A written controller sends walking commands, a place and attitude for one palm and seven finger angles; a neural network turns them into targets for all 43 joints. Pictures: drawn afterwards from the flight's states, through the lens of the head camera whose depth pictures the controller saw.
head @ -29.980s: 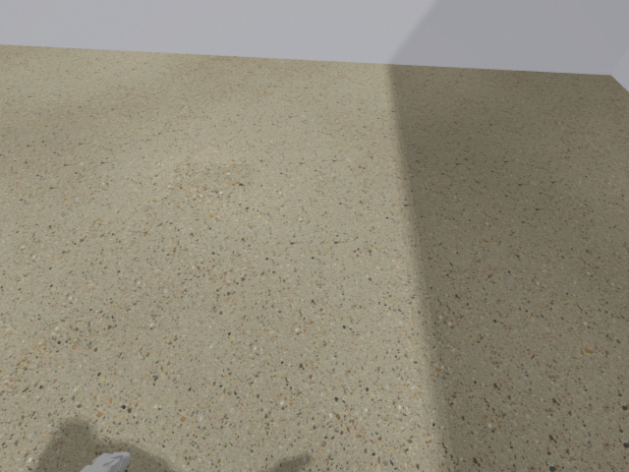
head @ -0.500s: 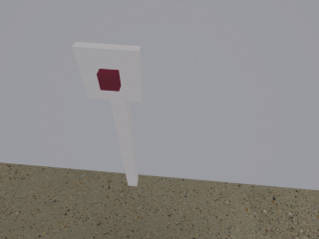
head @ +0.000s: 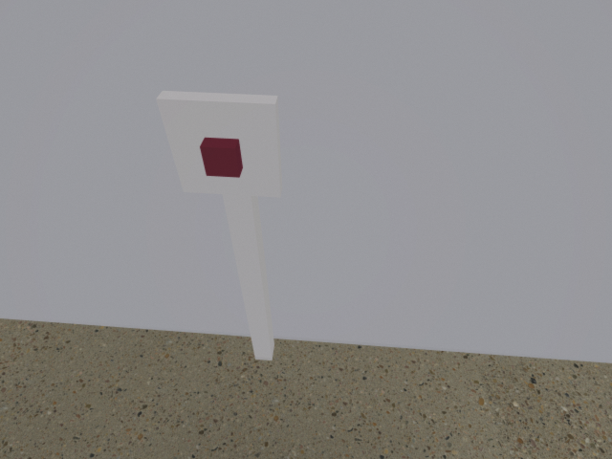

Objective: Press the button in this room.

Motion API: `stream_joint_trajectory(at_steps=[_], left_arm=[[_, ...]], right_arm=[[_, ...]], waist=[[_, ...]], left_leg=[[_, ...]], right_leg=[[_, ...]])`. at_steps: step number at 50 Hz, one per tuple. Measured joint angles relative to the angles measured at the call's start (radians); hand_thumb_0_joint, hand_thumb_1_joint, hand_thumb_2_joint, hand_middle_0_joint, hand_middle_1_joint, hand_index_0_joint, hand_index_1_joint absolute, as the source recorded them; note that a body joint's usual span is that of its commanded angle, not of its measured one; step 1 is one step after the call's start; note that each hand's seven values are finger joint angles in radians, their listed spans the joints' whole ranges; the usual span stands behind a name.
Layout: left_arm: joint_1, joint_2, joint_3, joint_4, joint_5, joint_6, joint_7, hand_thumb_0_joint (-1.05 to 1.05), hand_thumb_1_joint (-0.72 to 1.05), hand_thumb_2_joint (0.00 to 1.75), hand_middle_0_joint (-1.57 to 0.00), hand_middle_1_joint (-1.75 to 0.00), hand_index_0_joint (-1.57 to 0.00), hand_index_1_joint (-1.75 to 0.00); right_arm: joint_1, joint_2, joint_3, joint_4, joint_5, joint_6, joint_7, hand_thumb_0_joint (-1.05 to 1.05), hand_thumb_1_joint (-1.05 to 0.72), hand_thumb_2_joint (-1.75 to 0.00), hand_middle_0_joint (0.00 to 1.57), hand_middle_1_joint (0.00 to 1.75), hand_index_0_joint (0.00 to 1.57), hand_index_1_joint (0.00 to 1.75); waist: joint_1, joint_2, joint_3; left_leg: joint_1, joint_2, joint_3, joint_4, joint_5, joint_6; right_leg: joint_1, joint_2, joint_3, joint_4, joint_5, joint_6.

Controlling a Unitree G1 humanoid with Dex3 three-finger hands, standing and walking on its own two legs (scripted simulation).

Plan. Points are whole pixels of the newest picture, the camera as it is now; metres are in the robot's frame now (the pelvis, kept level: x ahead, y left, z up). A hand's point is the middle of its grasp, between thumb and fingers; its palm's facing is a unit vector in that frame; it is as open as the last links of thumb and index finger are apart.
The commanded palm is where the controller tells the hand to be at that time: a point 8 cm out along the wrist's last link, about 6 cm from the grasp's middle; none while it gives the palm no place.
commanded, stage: shuffle to correct the standing spot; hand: left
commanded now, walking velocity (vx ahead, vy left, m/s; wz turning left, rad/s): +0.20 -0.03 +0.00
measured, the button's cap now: (222, 156) +0.57 +0.19 +0.11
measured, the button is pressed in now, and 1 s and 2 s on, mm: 0 0 0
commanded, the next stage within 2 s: come to a stop and stand still in 0.18 s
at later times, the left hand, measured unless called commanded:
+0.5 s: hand out of the picture +0.09 +0.15 -0.19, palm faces +0.01 -0.98 -0.18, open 7.3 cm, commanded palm none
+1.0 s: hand out of the picture +0.08 +0.19 -0.18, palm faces +0.03 -0.98 -0.20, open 7.3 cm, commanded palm none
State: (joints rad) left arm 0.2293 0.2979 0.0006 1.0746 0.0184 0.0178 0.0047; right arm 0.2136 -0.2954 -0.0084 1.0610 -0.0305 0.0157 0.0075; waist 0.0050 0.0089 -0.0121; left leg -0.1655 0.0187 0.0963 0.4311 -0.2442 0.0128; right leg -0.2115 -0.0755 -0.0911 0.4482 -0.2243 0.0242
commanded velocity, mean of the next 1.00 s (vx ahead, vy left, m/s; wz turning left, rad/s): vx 0.01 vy -0.03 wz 0.00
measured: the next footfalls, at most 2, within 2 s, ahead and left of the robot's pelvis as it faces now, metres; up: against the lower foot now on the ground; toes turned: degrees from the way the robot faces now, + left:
right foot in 0.46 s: +0.14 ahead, -0.12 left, +0.00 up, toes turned -9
left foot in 0.70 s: +0.13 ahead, +0.11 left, +0.00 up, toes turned +6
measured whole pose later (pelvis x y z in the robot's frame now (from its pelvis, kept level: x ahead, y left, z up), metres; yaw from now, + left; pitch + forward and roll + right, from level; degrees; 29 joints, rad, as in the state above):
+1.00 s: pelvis +0.05 +0.01 -0.01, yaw -1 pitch -2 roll +0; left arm 0.26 0.16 0.03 1.06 0.02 0.02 0.03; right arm 0.19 -0.16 -0.04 1.05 -0.02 0.01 -0.02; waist 0.00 -0.01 0.02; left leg -0.25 0.02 0.15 0.50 -0.22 0.04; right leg -0.16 -0.04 -0.03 0.49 -0.28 0.01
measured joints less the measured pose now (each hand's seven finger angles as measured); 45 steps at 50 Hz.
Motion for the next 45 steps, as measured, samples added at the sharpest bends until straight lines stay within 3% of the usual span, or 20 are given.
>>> stream_joint_trajectory(at_steps=[12,17,19,21,23,24,27,30,33,36,39,41,45], left_arm=[[0.173,-0.146,-0.005,0.055,-0.006,-0.013,-0.005,0.0,0.91,0.9,-0.2,-0.3,-0.2,-0.3],[0.197,-0.176,0.002,0.077,-0.004,-0.012,0.001,0.0,0.91,0.9,-0.2,-0.3,-0.2,-0.3],[0.179,-0.184,0.001,0.081,-0.003,-0.003,0.006,0.0,0.91,0.9,-0.2,-0.3,-0.2,-0.3],[0.144,-0.184,0.006,0.07,-0.006,0.0,0.01,0.0,0.91,0.9,-0.2,-0.3,-0.2,-0.3],[0.109,-0.172,0.015,0.04,-0.009,-0.013,0.012,0.0,0.91,0.9,-0.2,-0.3,-0.2,-0.3],[0.093,-0.167,0.019,0.026,-0.009,-0.023,0.015,0.0,0.91,0.9,-0.2,-0.3,-0.2,-0.3],[0.048,-0.153,0.027,0.006,-0.004,-0.031,0.033,0.01,0.93,0.9,-0.2,-0.3,-0.2,-0.3],[0.002,-0.141,0.033,-0.023,0.001,-0.03,0.044,0.01,0.93,0.9,-0.2,-0.3,-0.2,-0.3],[-0.035,-0.136,0.039,-0.046,0.002,-0.018,0.046,0.01,0.93,0.9,-0.2,-0.3,-0.2,-0.3],[-0.05,-0.133,0.045,-0.06,-0.007,0.002,0.041,0.0,0.92,0.9,-0.2,-0.3,-0.2,-0.3],[-0.047,-0.129,0.052,-0.063,-0.012,0.027,0.041,0.0,0.92,0.9,-0.2,-0.3,-0.2,-0.3],[-0.042,-0.129,0.053,-0.06,-0.008,0.035,0.038,0.0,0.92,0.9,-0.19,-0.3,-0.2,-0.3],[-0.021,-0.132,0.047,-0.051,-0.003,0.023,0.025,0.0,0.93,0.9,-0.19,-0.3,-0.2,-0.3]], right_arm=[[0.131,0.12,0.01,0.066,0.012,-0.003,-0.003,0.01,-0.9,-0.9,0.2,0.3,0.2,0.3],[0.152,0.159,0.002,0.075,0.015,-0.043,-0.02,0.01,-0.9,-0.9,0.2,0.3,0.2,0.3],[0.16,0.17,0.002,0.077,0.011,-0.056,-0.036,0.01,-0.9,-0.9,0.2,0.3,0.2,0.3],[0.17,0.181,0.005,0.079,0.01,-0.054,-0.049,0.01,-0.9,-0.9,0.2,0.3,0.2,0.3],[0.179,0.194,0.007,0.084,0.017,-0.043,-0.055,0.01,-0.9,-0.9,0.2,0.3,0.2,0.3],[0.183,0.198,0.004,0.087,0.023,-0.035,-0.055,0.01,-0.9,-0.9,0.2,0.3,0.2,0.3],[0.177,0.195,-0.016,0.094,0.036,-0.008,-0.058,0.01,-0.9,-0.9,0.2,0.3,0.2,0.3],[0.128,0.188,-0.031,0.081,0.036,0.014,-0.058,0.01,-0.9,-0.9,0.2,0.3,0.2,0.3],[0.068,0.177,-0.042,0.047,0.033,0.012,-0.051,0.01,-0.9,-0.9,0.2,0.3,0.2,0.3],[0.027,0.164,-0.047,0.014,0.024,-0.003,-0.045,0.01,-0.91,-0.9,0.2,0.3,0.2,0.3],[0.009,0.156,-0.048,-0.008,0.009,-0.007,-0.042,0.01,-0.92,-0.9,0.2,0.3,0.2,0.3],[0.004,0.153,-0.043,-0.016,0.005,-0.01,-0.043,0.01,-0.92,-0.9,0.2,0.3,0.2,0.3],[-0.009,0.142,-0.036,-0.017,0.0,-0.013,-0.04,0.01,-0.92,-0.9,0.2,0.3,0.2,0.3]], waist=[[0.005,-0.004,0.01],[0.003,-0.035,0.024],[-0.01,-0.029,0.038],[-0.027,-0.02,0.058],[-0.031,-0.025,0.078],[-0.03,-0.023,0.084],[-0.038,0.005,0.075],[-0.03,0.01,0.087],[-0.022,0.001,0.109],[-0.017,-0.012,0.114],[-0.008,-0.036,0.095],[-0.01,-0.037,0.078],[-0.004,-0.026,0.051]], left_leg=[[-0.021,0.04,-0.021,0.167,-0.143,-0.012],[0.013,0.032,0.011,0.172,-0.189,-0.004],[0.045,0.034,0.023,0.147,-0.19,-0.003],[0.073,0.034,0.022,0.121,-0.182,-0.008],[0.079,0.026,0.021,0.136,-0.178,-0.016],[0.07,0.027,0.016,0.166,-0.18,-0.02],[0.005,0.035,-0.017,0.281,-0.221,-0.025],[-0.072,0.027,-0.024,0.37,-0.289,-0.028],[-0.111,0.023,-0.016,0.319,-0.229,-0.032],[-0.098,0.023,0.007,0.192,-0.056,-0.021],[-0.095,0.011,0.037,0.184,-0.061,0.028],[-0.087,0.006,0.039,0.146,-0.044,0.039],[-0.076,0.0,0.038,0.07,0.01,0.039]], right_leg=[[0.011,0.032,-0.009,0.1,-0.098,-0.01],[-0.025,0.018,0.006,0.219,-0.169,-0.019],[-0.066,0.023,0.004,0.311,-0.244,-0.027],[-0.082,0.027,-0.011,0.287,-0.231,-0.031],[-0.069,0.022,-0.018,0.166,-0.014,-0.032],[-0.063,0.021,-0.022,0.164,0.008,-0.035],[-0.045,0.024,-0.054,0.165,-0.086,-0.048],[-0.037,0.018,-0.067,0.142,-0.085,-0.046],[-0.041,0.012,-0.065,0.132,-0.062,-0.039],[-0.064,0.005,-0.051,0.173,-0.069,-0.021],[-0.112,0.017,0.016,0.307,-0.199,-0.016],[-0.128,0.032,0.049,0.395,-0.227,-0.017],[-0.07,0.033,0.057,0.315,-0.211,-0.009]])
